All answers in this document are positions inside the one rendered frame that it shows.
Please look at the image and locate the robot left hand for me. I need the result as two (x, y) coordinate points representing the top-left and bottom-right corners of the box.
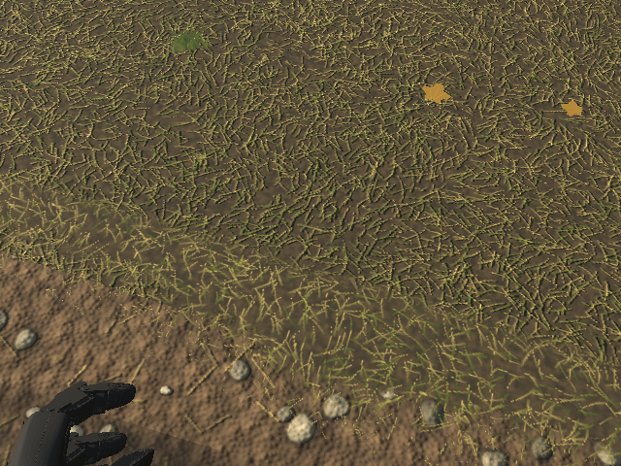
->
(5, 382), (154, 466)

